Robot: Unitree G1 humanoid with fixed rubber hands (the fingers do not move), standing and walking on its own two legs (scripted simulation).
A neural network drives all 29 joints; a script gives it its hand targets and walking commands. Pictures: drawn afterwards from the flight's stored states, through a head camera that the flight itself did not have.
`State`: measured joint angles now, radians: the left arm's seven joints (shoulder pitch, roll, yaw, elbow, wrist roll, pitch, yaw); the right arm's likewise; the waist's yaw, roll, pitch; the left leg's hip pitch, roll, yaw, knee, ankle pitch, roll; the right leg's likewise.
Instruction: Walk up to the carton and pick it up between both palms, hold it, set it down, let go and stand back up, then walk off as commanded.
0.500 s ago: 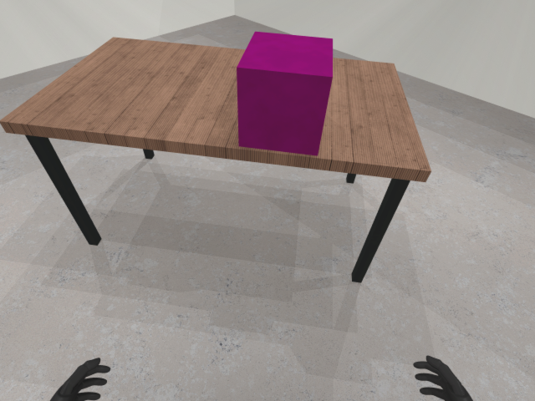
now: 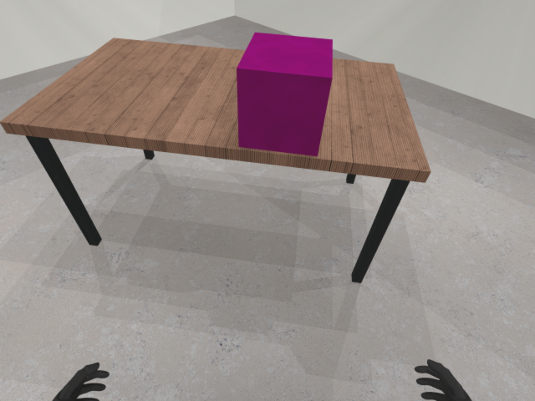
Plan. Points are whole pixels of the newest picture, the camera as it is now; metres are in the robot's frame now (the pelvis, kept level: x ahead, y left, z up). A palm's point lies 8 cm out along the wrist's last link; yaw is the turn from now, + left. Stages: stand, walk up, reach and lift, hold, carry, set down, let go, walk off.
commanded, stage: stand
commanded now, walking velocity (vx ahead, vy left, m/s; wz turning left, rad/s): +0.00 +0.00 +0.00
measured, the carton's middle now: (285, 93) +0.94 -0.04 +0.02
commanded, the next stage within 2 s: none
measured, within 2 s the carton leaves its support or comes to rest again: neither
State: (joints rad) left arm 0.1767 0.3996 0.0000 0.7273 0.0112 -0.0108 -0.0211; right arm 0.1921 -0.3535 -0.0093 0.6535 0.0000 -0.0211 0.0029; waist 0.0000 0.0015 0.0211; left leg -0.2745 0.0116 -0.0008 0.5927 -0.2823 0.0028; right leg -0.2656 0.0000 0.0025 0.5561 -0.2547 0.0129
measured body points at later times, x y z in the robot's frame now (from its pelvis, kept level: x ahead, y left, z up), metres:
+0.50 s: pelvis +0.00 +0.00 +0.00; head +0.00 +0.00 +0.45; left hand +0.14 +0.30 -0.09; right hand +0.15 -0.29 -0.08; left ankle +0.02 +0.12 -0.73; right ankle +0.03 -0.13 -0.73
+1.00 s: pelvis +0.00 +0.00 +0.00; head +0.00 +0.00 +0.45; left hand +0.14 +0.30 -0.09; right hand +0.15 -0.29 -0.08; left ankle +0.02 +0.12 -0.73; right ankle +0.03 -0.13 -0.73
